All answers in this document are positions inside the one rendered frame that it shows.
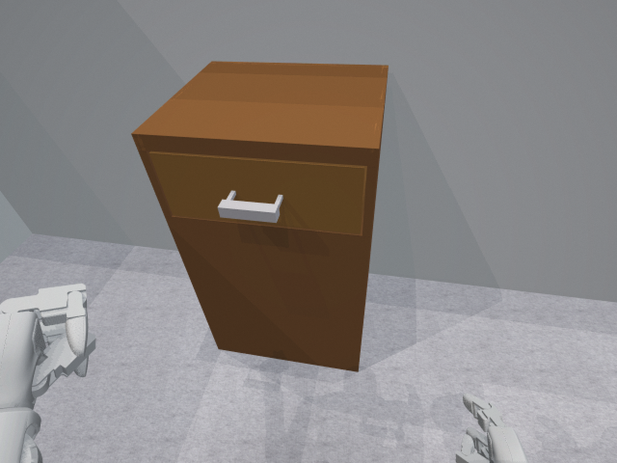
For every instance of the robot left hand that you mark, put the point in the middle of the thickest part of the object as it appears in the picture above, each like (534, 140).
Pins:
(64, 326)

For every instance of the drawer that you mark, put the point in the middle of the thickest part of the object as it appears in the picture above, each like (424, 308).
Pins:
(317, 196)

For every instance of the robot left forearm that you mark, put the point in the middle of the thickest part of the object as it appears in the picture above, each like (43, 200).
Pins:
(18, 428)

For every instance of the robot right hand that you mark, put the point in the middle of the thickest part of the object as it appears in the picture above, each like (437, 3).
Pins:
(502, 444)

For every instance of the cabinet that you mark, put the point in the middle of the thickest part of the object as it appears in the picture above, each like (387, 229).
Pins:
(279, 292)

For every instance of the handle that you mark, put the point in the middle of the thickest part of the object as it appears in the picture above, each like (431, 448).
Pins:
(248, 210)

